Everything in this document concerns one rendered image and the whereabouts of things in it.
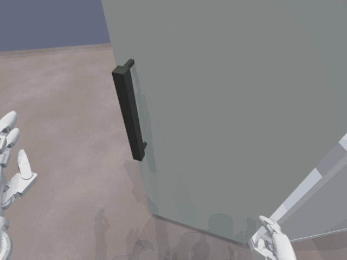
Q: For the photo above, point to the robot left hand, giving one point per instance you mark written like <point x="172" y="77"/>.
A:
<point x="21" y="183"/>

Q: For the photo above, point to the fridge door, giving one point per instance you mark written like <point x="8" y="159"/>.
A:
<point x="238" y="101"/>

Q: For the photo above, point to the robot left forearm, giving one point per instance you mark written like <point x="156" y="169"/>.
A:
<point x="6" y="245"/>

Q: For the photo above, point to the robot right hand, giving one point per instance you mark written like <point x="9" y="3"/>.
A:
<point x="278" y="248"/>

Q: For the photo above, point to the handle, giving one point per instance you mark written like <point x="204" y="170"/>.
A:
<point x="124" y="88"/>

